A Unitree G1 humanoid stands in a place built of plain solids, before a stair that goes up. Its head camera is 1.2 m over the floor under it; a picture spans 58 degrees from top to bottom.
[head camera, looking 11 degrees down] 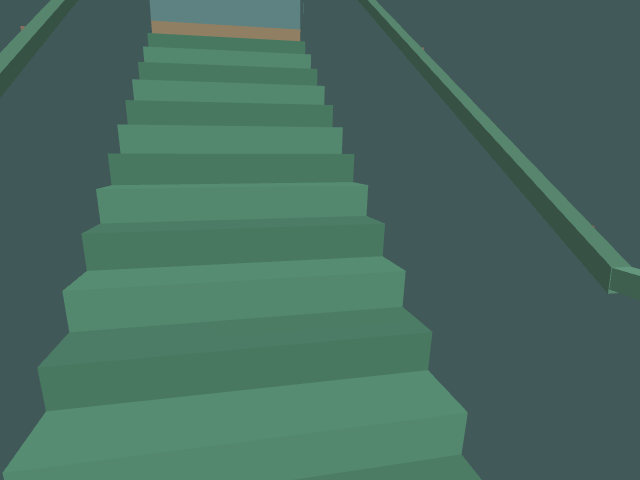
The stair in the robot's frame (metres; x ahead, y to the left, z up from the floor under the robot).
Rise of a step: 0.17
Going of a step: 0.28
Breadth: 1.40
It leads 12 degrees to the left of straight ahead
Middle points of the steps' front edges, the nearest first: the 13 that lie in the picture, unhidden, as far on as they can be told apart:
1.19 0.18 0.35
1.46 0.24 0.52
1.73 0.30 0.69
2.01 0.36 0.87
2.28 0.42 1.04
2.56 0.47 1.21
2.83 0.53 1.39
3.10 0.59 1.56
3.38 0.65 1.73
3.65 0.71 1.91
3.92 0.76 2.08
4.20 0.82 2.25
4.47 0.88 2.43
